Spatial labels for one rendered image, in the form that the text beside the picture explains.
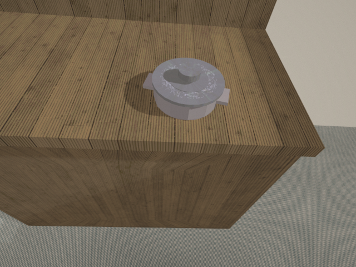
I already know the table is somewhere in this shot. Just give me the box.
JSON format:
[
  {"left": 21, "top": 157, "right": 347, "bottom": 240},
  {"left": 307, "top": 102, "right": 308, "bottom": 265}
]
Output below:
[{"left": 0, "top": 0, "right": 325, "bottom": 229}]

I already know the knob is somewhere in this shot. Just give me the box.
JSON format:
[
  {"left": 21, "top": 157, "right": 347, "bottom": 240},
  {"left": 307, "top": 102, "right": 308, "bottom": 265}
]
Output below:
[{"left": 178, "top": 62, "right": 201, "bottom": 82}]

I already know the lid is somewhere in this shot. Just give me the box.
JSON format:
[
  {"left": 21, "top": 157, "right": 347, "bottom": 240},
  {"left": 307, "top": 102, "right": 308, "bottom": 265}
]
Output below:
[{"left": 152, "top": 58, "right": 225, "bottom": 107}]

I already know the pot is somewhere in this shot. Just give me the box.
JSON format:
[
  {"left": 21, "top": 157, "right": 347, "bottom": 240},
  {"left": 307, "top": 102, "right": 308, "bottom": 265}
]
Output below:
[{"left": 143, "top": 73, "right": 230, "bottom": 120}]

